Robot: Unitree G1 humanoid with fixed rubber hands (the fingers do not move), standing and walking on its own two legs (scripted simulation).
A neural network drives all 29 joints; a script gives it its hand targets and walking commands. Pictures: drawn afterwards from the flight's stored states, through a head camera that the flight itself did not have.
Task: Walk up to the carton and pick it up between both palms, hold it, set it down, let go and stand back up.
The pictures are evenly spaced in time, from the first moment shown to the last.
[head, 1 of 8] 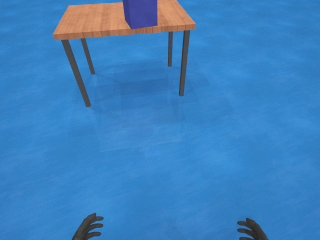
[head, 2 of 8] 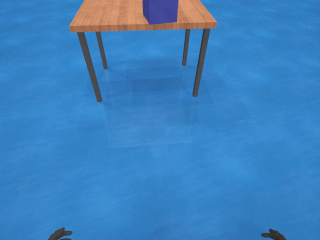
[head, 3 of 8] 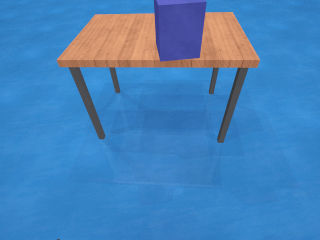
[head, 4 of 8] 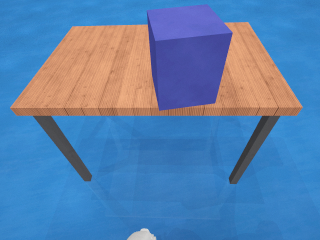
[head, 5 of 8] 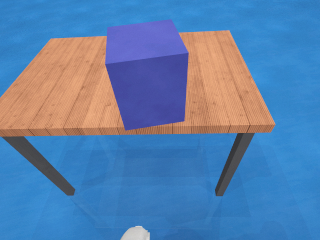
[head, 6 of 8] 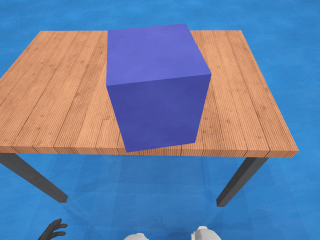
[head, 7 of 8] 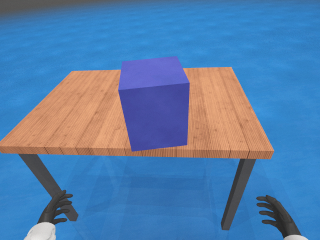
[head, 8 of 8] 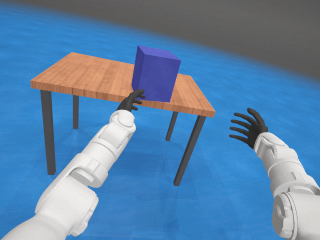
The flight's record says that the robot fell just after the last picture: yes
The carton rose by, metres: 0.00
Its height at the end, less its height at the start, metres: +0.00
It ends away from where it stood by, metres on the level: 0.00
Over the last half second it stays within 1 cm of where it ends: yes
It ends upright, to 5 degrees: yes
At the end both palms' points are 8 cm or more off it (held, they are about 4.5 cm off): yes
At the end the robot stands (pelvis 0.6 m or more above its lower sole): yes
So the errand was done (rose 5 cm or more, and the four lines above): no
